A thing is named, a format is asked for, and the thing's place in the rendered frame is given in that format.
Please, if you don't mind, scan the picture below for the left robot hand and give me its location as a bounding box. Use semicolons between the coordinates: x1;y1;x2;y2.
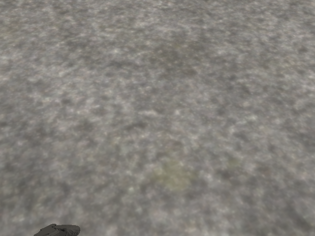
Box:
33;223;81;236

